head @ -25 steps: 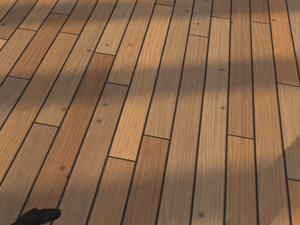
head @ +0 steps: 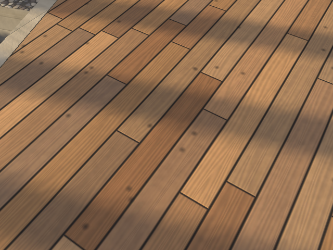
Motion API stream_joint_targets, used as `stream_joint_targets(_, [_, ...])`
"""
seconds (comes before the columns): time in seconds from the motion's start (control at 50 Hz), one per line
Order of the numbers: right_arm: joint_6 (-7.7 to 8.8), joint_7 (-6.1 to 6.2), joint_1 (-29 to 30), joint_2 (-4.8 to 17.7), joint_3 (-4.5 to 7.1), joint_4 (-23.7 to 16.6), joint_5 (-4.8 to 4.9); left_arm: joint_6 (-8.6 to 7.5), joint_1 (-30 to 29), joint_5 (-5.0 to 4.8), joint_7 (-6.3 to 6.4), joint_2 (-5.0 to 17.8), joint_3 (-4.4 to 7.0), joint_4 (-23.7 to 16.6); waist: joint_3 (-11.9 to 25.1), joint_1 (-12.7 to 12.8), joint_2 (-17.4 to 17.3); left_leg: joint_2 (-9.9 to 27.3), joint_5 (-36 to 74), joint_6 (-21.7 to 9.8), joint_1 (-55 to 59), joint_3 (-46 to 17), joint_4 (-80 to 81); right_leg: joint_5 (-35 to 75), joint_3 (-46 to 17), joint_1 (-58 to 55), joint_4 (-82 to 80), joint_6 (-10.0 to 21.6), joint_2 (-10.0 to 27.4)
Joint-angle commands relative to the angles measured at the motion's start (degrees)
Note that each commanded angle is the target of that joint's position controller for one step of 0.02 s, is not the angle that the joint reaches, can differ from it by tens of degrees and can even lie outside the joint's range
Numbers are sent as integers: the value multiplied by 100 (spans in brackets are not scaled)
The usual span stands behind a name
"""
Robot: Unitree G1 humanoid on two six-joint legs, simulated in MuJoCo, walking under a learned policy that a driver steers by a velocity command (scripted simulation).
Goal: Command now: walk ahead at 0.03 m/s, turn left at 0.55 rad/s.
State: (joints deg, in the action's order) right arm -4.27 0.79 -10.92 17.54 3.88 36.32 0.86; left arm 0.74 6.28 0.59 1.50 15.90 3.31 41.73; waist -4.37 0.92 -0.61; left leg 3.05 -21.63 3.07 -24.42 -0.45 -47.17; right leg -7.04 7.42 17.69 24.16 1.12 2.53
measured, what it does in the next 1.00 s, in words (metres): walks ahead, turning right: left foot, then right foot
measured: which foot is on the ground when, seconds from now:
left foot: up 0.00-0.04, down 0.06-0.56, up 0.58-0.98, down 1.00-1.00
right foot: down 0.00-0.06, up 0.08-0.54, down 0.56-1.00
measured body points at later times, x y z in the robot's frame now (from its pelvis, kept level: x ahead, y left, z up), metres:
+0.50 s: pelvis +0.01 +0.02 +0.00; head +0.03 +0.01 +0.45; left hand +0.14 +0.30 -0.11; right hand +0.16 -0.25 -0.11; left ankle +0.00 +0.13 -0.74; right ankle -0.04 -0.09 -0.72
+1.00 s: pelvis +0.21 -0.02 -0.02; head +0.24 -0.05 +0.43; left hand +0.28 +0.27 -0.13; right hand +0.37 -0.33 -0.08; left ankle +0.37 +0.05 -0.74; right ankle -0.03 -0.08 -0.73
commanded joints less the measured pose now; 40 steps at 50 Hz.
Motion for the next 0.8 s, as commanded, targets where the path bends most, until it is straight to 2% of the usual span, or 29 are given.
stream_joint_targets(0.02, [61,-76,-307,510,173,-351,-23,-34,-238,-110,-11,1065,286,-300,1026,-155,902,-99,348,-250,720,262,939,533,-977,-698,-571,1073,1475])
stream_joint_targets(0.04, [71,-93,-530,492,188,-248,-44,-13,-225,-172,-14,1032,275,-237,1031,-275,826,-238,707,-404,1136,374,1564,420,-853,-534,-325,897,1385])
stream_joint_targets(0.06, [79,-80,-717,601,231,-169,-77,3,35,-212,-32,881,241,-90,963,-304,588,-277,1096,-605,1626,192,2145,-15,-634,-161,78,538,1184])
stream_joint_targets(0.08, [86,-7,-786,1048,334,-209,-89,1,227,-76,-95,496,136,-73,868,-137,-735,772,2104,-1022,2204,-1321,2793,-1211,8,801,1400,-70,596])
stream_joint_targets(0.1, [123,20,-542,1529,400,-386,-196,-40,-121,51,-71,514,129,-378,647,-210,-1761,1954,2798,-2066,1895,-2764,2986,-2889,-62,1928,2480,-446,-187])
stream_joint_targets(0.12, [249,10,-494,1154,295,-390,-347,-36,-453,20,-30,771,216,-361,806,-459,-1132,1861,2566,-2207,1518,-2449,3048,-2880,-737,1750,3454,-426,-7])
stream_joint_targets(0.14, [355,4,-186,845,177,-329,-358,-1,-263,-80,-37,759,238,-239,804,-231,-964,1514,2359,-1909,1373,-1851,3017,-2471,-902,1584,3676,-362,64])
stream_joint_targets(0.16, [422,2,163,606,107,-297,-280,45,63,-91,-23,661,240,10,820,-40,-763,1165,2130,-1572,1397,-1364,2964,-2064,-929,1455,3640,-385,112])
stream_joint_targets(0.18, [482,8,351,285,-10,-234,-219,82,266,-38,-17,631,235,190,825,22,-798,1022,2399,-1410,1384,-1037,2915,-1668,-969,1266,3551,-463,146])
stream_joint_targets(0.2, [519,22,382,124,-89,-143,-237,96,384,-40,-34,583,226,297,813,83,-824,895,2759,-1364,1237,-752,2881,-1432,-979,927,3532,-538,116])
stream_joint_targets(0.22, [538,26,401,64,-116,-72,-274,95,437,-83,-56,549,209,343,786,104,-792,813,2871,-1341,1227,-543,2863,-1288,-998,736,3304,-592,92])
stream_joint_targets(0.26, [535,50,425,192,-77,12,-295,84,237,-131,-86,483,140,291,703,-20,-747,790,2844,-1330,1410,-376,2780,-1213,-964,517,2479,-621,104])
stream_joint_targets(0.32, [417,110,168,666,90,175,-213,102,-1,-162,-91,657,135,89,655,-276,-736,1223,3068,-1634,1838,-770,2627,-1801,-777,653,2175,-615,54])
stream_joint_targets(0.38, [321,146,175,769,169,232,-150,142,87,-205,-89,675,143,39,604,-322,-628,1555,3513,-1812,2082,-1028,2548,-2100,-697,874,2256,-568,68])
stream_joint_targets(0.4, [305,157,133,790,198,252,-132,158,131,-207,-97,624,127,37,683,-348,-588,1615,2988,-1828,2145,-1058,2674,-2115,-629,885,2252,-521,71])
stream_joint_targets(0.44, [318,159,64,844,253,309,-89,168,71,-224,-138,561,110,-4,587,-412,-534,1654,986,-1801,2028,-1159,3062,-2155,-524,876,2164,-334,95])
stream_joint_targets(0.46, [351,145,108,850,267,326,-61,155,65,-233,-169,546,108,-15,479,-383,-543,1637,125,-1745,1887,-1173,3236,-2180,-485,785,1998,-198,99])
stream_joint_targets(0.5, [417,87,413,850,285,320,24,103,357,-243,-232,523,124,105,358,-108,-555,1453,-493,-1526,1450,-865,3324,-1868,-306,117,1199,109,9])
stream_joint_targets(0.52, [431,55,586,824,290,322,76,74,722,-243,-256,505,144,287,389,114,-537,1293,-521,-1366,1155,-550,3155,-1417,-122,-497,575,269,-124])
stream_joint_targets(0.54, [449,34,688,672,266,335,94,45,1279,-238,-252,545,190,560,481,345,-403,1041,-494,-1146,738,-161,2659,-1154,-40,-1269,133,417,-313])
stream_joint_targets(0.56, [499,-4,844,303,177,276,31,7,1926,-265,-219,781,289,805,616,529,262,648,-405,-764,-166,468,1295,-1393,-912,-2256,-160,710,142])
stream_joint_targets(0.58, [597,-35,1273,-31,75,-155,-116,-92,2265,-231,-185,1657,495,727,509,579,1742,-391,-1208,-172,-2075,969,-743,-1957,-3977,-2838,-825,1673,1716])
stream_joint_targets(0.6, [766,-81,1563,208,123,-235,-21,-276,1978,-89,-230,1383,377,502,384,640,1170,-419,-1510,-211,-2686,-130,-1527,-2307,-4872,-2663,-1422,2109,2031])
stream_joint_targets(0.62, [876,-160,1353,445,181,-179,123,-400,1572,-77,-206,1124,294,393,89,347,955,-154,-866,-298,-2922,-336,-1642,-2163,-4374,-2614,-1464,1922,1880])
stream_joint_targets(0.64, [950,-189,1171,589,220,-22,84,-470,1386,-151,-181,949,248,329,-38,221,721,-16,-287,-334,-2905,-293,-1520,-1713,-3772,-2584,-1397,1664,1589])
stream_joint_targets(0.66, [1003,-171,1154,660,247,52,-43,-474,1314,-208,-154,894,220,307,-47,185,574,60,161,-308,-2848,-251,-1239,-1056,-3377,-2574,-1371,1470,1426])
stream_joint_targets(0.68, [1032,-169,1165,657,262,84,-120,-461,1339,-196,-117,823,181,287,-14,144,569,93,545,-253,-2575,-235,-954,-447,-2998,-2449,-1370,1322,1219])
stream_joint_targets(0.74, [1050,-211,1320,336,171,62,-88,-424,1602,-155,-25,851,185,258,101,176,525,-129,1437,-62,-2076,-41,-114,669,-2358,-2140,-1369,1154,851])
stream_joint_targets(0.8, [1069,-258,1778,141,76,-94,-38,-393,1760,-159,34,966,224,230,-48,332,654,-355,2178,19,-1343,70,1039,571,-2051,-1426,-1411,1006,591])
Velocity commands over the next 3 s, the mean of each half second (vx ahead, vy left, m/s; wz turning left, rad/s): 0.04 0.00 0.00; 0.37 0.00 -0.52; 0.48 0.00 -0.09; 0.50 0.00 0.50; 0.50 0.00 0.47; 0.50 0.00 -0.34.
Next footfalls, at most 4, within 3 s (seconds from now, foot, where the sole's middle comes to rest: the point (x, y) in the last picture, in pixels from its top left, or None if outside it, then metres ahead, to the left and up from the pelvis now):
0.06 left None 0.05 0.13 -0.77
0.56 right None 0.01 -0.09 -0.77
1.00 left None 0.41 0.03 -0.77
1.44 right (256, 238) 0.49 -0.32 -0.77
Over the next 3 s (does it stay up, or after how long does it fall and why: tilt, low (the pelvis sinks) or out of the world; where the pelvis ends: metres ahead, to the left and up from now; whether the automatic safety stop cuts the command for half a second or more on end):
stays up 1.23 -0.18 0.00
